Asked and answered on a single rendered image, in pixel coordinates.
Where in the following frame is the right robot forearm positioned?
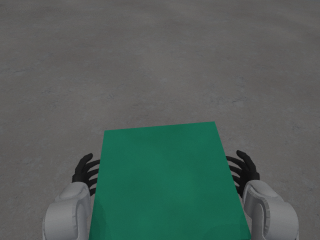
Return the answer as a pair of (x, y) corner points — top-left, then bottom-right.
(242, 180), (299, 240)

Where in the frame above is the left robot hand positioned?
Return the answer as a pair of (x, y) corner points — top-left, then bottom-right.
(72, 153), (100, 196)

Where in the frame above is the right robot hand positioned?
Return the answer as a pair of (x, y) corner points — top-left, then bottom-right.
(226, 150), (260, 199)

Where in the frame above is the carton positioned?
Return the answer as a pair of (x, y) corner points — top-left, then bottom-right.
(88, 121), (251, 240)

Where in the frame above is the left robot forearm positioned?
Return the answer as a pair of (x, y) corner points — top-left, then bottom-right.
(42, 182), (92, 240)

